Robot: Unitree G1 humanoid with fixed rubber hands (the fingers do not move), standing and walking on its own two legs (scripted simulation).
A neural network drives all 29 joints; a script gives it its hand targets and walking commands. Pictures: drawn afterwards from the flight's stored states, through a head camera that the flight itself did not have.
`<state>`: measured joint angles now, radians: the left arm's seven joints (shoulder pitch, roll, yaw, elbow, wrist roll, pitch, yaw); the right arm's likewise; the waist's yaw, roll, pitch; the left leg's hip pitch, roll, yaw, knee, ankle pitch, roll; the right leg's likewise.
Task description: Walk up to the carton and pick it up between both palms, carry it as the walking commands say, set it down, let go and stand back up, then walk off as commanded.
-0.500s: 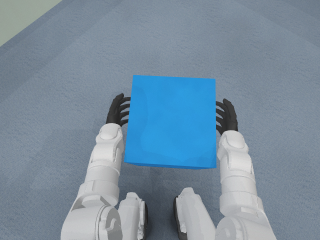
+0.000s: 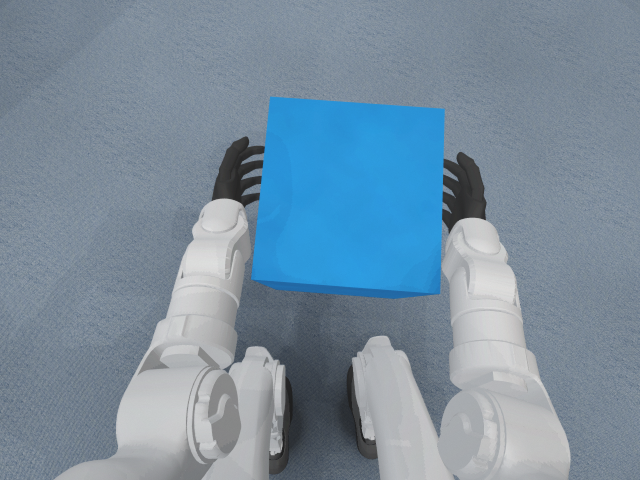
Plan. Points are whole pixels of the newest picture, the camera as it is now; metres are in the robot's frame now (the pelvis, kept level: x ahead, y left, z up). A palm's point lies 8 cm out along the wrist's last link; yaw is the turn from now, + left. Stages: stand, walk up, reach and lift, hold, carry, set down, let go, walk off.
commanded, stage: set down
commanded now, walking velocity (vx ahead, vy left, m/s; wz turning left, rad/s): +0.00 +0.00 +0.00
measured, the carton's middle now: (344, 217) +0.46 -0.05 -0.14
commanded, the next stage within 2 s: none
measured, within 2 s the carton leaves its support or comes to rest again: neither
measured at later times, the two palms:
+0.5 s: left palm (247, 202) +0.49 +0.09 -0.16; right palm (443, 223) +0.44 -0.20 -0.16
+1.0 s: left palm (257, 206) +0.52 +0.08 -0.25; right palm (425, 224) +0.47 -0.20 -0.25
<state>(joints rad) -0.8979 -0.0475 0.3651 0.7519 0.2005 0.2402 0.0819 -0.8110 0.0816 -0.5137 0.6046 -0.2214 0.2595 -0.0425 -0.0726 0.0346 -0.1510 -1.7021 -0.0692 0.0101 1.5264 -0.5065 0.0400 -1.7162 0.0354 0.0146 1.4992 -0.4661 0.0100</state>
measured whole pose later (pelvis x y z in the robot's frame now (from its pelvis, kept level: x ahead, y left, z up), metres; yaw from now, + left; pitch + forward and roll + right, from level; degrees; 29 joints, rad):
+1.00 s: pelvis -0.02 -0.01 -0.13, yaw +0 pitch +45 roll -1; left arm -1.28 0.09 0.33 0.86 0.17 0.28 0.09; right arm -1.14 -0.01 -0.55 0.65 -0.17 0.30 -0.07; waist -0.08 0.03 0.03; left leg -2.18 -0.08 0.01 1.95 -0.56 0.03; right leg -2.19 0.03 -0.01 1.92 -0.52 0.01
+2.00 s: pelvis -0.03 -0.01 -0.20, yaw +0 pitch +38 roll -2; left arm -1.47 0.24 0.17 1.05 0.02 0.22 0.13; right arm -1.35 -0.17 -0.43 0.87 -0.04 0.25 -0.06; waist -0.11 0.01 0.29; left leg -2.28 -0.09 0.02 2.21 -0.60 0.02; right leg -2.28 0.04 -0.03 2.17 -0.56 0.01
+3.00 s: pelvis -0.02 -0.01 -0.21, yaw +0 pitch +34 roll -2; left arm -1.51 0.23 0.18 1.08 0.05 0.19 0.06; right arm -1.38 -0.23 -0.43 0.98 -0.01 0.19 -0.03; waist -0.09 -0.01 0.39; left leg -2.24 -0.08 0.01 2.27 -0.63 0.03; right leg -2.24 0.05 -0.04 2.22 -0.59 0.01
